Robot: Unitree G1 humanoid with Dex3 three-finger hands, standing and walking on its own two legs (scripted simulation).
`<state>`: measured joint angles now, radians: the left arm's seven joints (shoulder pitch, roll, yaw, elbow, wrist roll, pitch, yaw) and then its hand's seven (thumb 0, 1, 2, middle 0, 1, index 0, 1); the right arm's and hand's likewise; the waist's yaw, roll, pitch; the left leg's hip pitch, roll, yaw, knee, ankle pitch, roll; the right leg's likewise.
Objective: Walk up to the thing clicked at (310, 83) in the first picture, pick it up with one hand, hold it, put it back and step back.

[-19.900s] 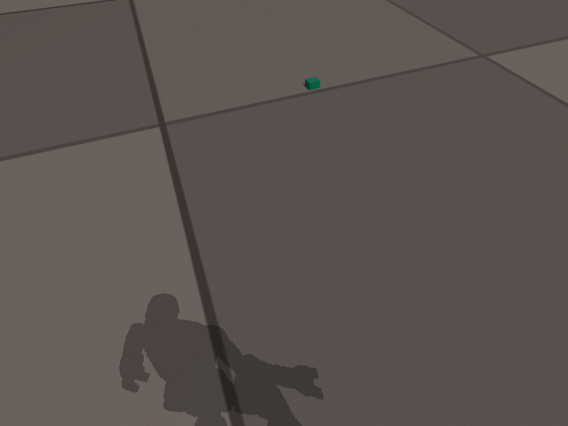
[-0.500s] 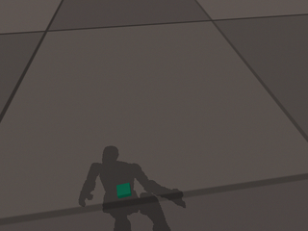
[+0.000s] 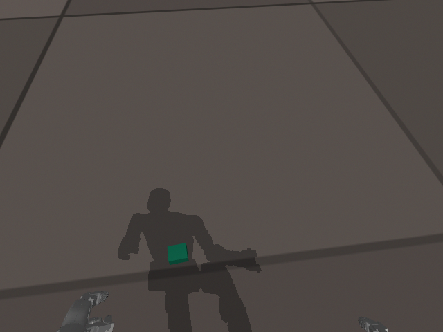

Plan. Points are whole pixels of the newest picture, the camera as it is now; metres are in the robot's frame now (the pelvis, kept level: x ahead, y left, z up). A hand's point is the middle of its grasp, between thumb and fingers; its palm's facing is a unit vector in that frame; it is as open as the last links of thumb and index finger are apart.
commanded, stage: rise first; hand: left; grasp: from above
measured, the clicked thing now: (177, 253) +0.48 +0.22 -0.75
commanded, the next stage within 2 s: none
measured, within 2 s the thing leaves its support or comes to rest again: neither
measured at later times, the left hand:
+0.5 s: hand (110, 327) +0.15 +0.26 -0.20, palm faces -0.12 -0.89 -0.45, open 13.8 cm
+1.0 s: hand (113, 330) +0.14 +0.27 -0.27, palm faces -0.29 -0.77 -0.57, open 14.2 cm
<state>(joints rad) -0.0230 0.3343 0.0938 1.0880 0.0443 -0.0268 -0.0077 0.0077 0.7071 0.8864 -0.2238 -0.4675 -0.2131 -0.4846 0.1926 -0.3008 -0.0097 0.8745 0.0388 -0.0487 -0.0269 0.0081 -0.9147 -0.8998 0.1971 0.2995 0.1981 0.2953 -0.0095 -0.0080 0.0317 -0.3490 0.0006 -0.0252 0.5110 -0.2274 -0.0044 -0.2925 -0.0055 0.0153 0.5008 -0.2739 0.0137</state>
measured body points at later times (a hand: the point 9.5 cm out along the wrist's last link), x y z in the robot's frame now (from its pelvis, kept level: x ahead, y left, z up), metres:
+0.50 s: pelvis +0.01 +0.00 -0.06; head +0.09 +0.02 +0.38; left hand +0.15 +0.31 -0.17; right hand +0.16 -0.25 -0.16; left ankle +0.02 +0.12 -0.74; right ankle -0.01 -0.13 -0.74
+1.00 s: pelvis -0.01 +0.00 -0.13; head +0.12 +0.02 +0.30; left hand +0.16 +0.31 -0.23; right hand +0.18 -0.25 -0.22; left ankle +0.02 +0.12 -0.74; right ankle -0.01 -0.13 -0.74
